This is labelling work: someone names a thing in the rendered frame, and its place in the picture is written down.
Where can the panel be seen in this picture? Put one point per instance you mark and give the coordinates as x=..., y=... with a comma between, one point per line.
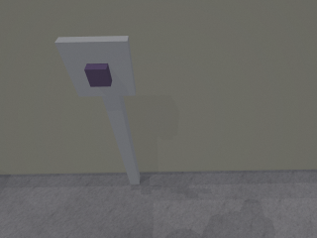
x=76, y=53

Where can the button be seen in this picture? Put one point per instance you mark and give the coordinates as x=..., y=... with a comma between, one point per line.
x=98, y=74

